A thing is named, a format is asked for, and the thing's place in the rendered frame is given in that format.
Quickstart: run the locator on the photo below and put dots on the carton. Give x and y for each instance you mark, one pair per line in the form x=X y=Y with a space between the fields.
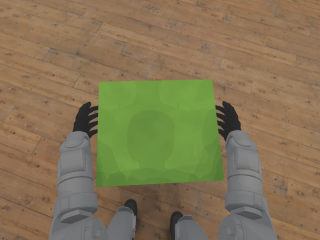
x=157 y=132

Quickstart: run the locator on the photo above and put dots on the robot right forearm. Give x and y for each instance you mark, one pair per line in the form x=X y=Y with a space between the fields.
x=244 y=195

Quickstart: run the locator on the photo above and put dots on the robot left hand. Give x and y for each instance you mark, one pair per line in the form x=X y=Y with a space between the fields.
x=83 y=118

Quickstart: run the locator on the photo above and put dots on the left robot thigh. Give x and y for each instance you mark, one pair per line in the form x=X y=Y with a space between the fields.
x=122 y=226

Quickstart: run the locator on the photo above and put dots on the robot left foot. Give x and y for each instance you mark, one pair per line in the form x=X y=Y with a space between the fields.
x=133 y=206

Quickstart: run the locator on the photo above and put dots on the robot right hand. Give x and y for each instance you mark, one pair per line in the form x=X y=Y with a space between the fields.
x=230 y=118

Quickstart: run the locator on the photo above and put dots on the robot left upper arm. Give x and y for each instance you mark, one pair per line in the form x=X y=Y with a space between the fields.
x=90 y=228

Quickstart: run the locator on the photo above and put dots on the robot left forearm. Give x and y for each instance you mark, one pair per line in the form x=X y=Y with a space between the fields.
x=75 y=189

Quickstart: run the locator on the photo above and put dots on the robot right upper arm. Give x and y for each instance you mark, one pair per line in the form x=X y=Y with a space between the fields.
x=237 y=227

